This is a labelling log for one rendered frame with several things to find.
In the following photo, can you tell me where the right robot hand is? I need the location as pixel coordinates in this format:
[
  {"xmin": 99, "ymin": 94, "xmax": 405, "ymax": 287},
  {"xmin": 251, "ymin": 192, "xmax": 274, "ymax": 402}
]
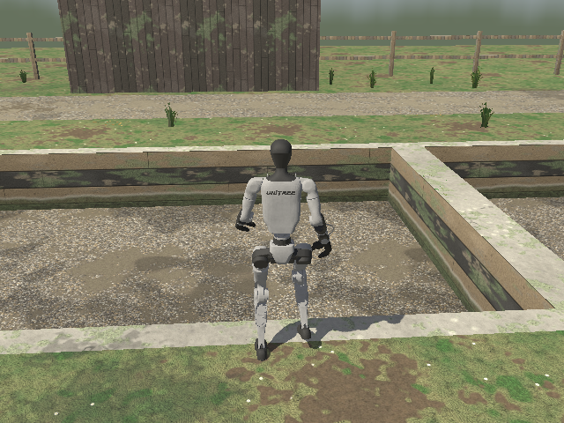
[{"xmin": 311, "ymin": 241, "xmax": 332, "ymax": 258}]

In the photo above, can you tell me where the right robot shin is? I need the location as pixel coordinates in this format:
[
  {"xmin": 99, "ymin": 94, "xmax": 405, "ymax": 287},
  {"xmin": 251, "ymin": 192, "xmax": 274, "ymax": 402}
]
[{"xmin": 294, "ymin": 269, "xmax": 308, "ymax": 329}]

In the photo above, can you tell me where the left robot forearm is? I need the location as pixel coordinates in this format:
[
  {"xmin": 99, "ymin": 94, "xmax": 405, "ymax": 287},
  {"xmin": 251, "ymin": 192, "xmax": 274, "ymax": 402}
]
[{"xmin": 236, "ymin": 209, "xmax": 247, "ymax": 226}]

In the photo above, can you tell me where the right robot forearm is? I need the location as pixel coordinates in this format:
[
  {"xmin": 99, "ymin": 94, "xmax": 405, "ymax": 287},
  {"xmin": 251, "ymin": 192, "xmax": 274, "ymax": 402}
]
[{"xmin": 314, "ymin": 214, "xmax": 330, "ymax": 244}]

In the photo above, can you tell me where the left robot foot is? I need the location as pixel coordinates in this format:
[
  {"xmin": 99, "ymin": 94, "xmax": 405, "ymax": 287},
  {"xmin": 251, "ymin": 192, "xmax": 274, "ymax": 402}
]
[{"xmin": 255, "ymin": 338, "xmax": 268, "ymax": 361}]

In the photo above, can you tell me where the left robot upper arm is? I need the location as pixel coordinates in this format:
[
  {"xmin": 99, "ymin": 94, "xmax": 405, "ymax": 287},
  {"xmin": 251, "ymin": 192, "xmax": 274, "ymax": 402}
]
[{"xmin": 240, "ymin": 177, "xmax": 263, "ymax": 223}]

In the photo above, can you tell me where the right robot upper arm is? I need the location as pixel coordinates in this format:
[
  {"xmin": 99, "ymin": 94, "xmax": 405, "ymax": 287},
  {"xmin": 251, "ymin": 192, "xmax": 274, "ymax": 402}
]
[{"xmin": 300, "ymin": 177, "xmax": 323, "ymax": 226}]

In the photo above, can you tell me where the left robot hand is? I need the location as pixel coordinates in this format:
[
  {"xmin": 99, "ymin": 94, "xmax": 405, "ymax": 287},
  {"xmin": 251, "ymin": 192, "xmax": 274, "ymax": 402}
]
[{"xmin": 235, "ymin": 221, "xmax": 256, "ymax": 232}]

